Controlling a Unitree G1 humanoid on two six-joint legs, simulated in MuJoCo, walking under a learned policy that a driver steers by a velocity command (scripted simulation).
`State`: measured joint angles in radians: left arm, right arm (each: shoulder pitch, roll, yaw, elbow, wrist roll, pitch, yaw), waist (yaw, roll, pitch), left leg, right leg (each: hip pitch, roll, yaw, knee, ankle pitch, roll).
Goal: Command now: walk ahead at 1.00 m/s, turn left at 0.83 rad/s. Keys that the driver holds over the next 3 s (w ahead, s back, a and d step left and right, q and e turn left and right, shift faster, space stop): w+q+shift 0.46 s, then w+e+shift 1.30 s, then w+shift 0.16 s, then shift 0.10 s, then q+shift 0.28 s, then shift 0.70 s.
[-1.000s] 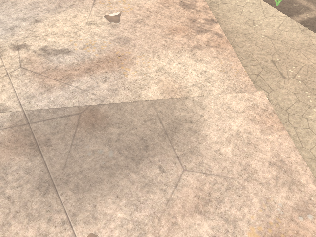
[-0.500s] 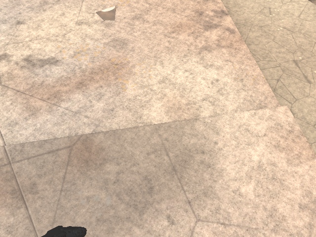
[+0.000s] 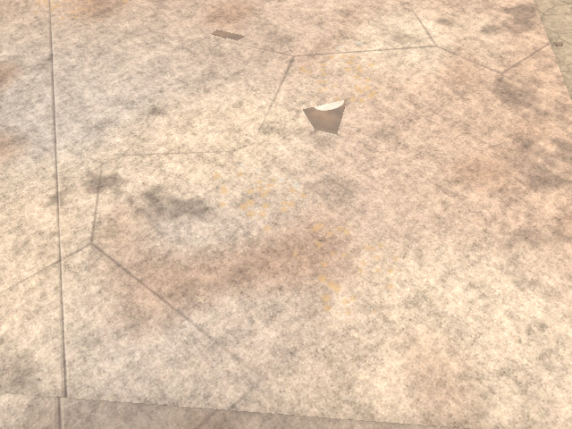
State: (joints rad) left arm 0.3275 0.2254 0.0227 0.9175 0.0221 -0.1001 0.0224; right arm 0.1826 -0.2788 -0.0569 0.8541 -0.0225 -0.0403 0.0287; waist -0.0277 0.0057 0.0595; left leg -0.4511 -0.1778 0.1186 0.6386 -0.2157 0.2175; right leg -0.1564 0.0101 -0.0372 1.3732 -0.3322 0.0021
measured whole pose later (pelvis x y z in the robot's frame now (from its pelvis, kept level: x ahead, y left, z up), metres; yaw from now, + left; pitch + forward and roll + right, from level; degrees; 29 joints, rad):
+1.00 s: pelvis +0.89 +0.14 -0.02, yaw +14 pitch +1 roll +2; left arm 0.26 0.31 0.07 0.81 0.03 -0.01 -0.04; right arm 0.37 -0.30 -0.06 0.86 -0.02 -0.11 0.00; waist -0.01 -0.05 0.00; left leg -0.08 -0.04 0.17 0.35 -0.30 0.04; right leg -0.66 -0.09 0.00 1.22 -0.21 -0.08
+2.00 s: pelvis +1.76 +0.08 -0.03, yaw -37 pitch +2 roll +2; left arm -0.05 0.31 0.00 0.58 0.04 -0.03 -0.09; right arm 0.55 -0.30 -0.04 0.90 -0.03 -0.10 0.01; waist -0.10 -0.04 0.01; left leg 0.16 0.00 0.20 0.17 -0.35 -0.04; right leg -0.74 -0.01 -0.01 0.78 -0.02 -0.10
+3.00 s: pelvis +1.99 -0.07 -0.02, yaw -24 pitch -1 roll +0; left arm 0.30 0.19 0.02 0.92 0.02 0.01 0.03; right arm 0.20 -0.21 -0.03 0.86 -0.02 0.02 0.00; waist -0.01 0.04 0.01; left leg -0.29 -0.03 0.02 0.41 -0.10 0.04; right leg -0.16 0.02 -0.01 0.45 -0.27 -0.02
